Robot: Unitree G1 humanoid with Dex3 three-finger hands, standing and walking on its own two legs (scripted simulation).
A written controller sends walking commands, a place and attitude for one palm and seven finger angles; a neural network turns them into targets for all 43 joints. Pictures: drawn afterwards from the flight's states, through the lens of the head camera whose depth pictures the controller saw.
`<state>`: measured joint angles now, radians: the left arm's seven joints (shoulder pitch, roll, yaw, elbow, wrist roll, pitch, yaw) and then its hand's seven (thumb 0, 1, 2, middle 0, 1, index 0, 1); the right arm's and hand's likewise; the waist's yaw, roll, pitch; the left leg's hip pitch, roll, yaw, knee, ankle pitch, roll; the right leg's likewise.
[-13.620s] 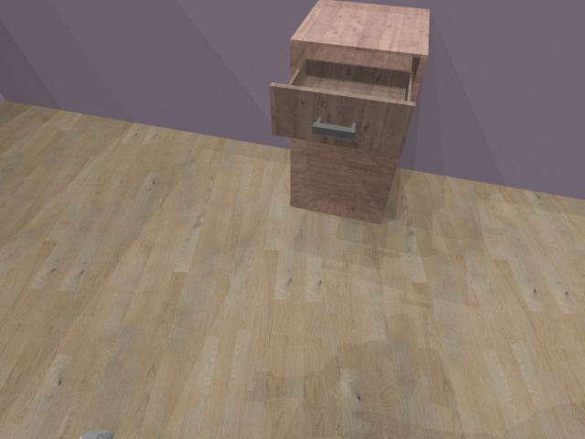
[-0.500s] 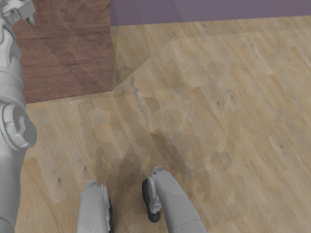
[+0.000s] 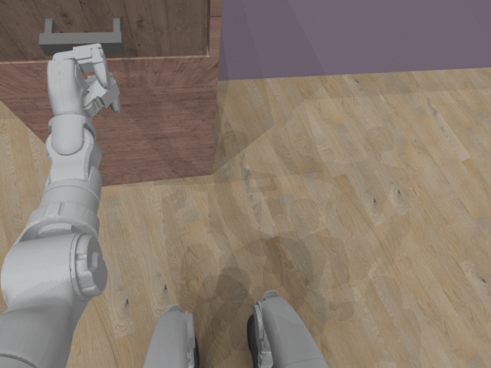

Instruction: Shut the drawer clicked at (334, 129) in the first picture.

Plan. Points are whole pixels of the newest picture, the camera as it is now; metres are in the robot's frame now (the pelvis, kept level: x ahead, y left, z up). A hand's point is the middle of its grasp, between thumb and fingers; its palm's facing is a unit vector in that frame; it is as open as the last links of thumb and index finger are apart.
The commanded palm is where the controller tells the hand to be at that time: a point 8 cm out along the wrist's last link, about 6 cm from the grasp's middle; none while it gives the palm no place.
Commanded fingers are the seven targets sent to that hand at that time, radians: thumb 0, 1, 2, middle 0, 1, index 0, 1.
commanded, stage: draw the hand back to the body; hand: left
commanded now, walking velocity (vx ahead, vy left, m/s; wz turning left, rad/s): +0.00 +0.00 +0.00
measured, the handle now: (84, 34) +0.64 +0.20 +0.04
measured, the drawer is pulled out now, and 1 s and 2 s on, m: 0.00 0.00 0.00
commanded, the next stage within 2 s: step back with the hand held close in 1.36 s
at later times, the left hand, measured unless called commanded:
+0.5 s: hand (47, 151) +0.37 +0.18 +0.15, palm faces +0.06 -1.00 -0.03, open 3.3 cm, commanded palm +0.33 +0.23 +0.15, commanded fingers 0.00 0.90 0.90 -1.40 -1.60 -1.40 -1.60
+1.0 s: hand out of the picture +0.24 +0.22 +0.24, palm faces +0.36 -0.88 -0.31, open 3.2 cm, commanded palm +0.19 +0.26 +0.26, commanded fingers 0.00 0.90 0.90 -1.40 -1.60 -1.40 -1.60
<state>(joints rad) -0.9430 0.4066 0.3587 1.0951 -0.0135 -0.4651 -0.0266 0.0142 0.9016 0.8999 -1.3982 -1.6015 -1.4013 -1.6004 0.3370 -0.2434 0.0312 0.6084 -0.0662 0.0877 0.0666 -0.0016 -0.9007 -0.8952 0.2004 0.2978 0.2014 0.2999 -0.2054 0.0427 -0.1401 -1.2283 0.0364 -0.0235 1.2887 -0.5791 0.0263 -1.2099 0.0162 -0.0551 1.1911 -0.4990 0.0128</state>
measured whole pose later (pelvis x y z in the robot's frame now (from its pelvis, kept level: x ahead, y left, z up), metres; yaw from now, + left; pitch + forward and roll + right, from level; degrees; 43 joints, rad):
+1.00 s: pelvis +0.03 -0.02 +0.12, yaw +3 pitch -3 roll -1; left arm 0.34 0.30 0.18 -0.25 -0.07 -0.04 0.09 0.01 0.90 0.90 -1.40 -1.60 -1.40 -1.60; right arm 0.18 -0.22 0.06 0.57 0.01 -0.03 -0.07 0.01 -0.90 -0.90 0.20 0.30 0.20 0.30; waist 0.05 0.07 0.00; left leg -0.12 0.01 0.00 0.46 -0.29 0.01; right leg -0.13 0.00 -0.03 0.44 -0.26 0.00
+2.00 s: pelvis -0.03 +0.01 +0.12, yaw +2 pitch +0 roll +0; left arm 0.62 0.39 0.37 -0.54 -0.03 -0.20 0.13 0.01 0.89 0.90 -1.40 -1.60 -1.40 -1.60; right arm 0.18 -0.21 -0.01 0.55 0.00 -0.01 -0.08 0.01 -0.90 -0.90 0.20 0.30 0.20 0.30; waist 0.01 0.02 0.04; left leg -0.29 -0.03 0.03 0.50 -0.22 0.05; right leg -0.30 -0.03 0.00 0.47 -0.18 0.03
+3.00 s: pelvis -0.19 -0.02 +0.11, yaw -1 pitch +5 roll -3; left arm 0.56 0.44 0.39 -0.63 -0.05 -0.30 0.11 0.01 0.89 0.90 -1.40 -1.60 -1.41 -1.60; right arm 0.09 -0.14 0.02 0.61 -0.05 -0.11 -0.03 0.01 -0.90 -0.90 0.20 0.30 0.20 0.30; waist 0.02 0.00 0.03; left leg -0.53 0.08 0.04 0.39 0.05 0.01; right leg -0.12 0.06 0.01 0.38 -0.36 0.00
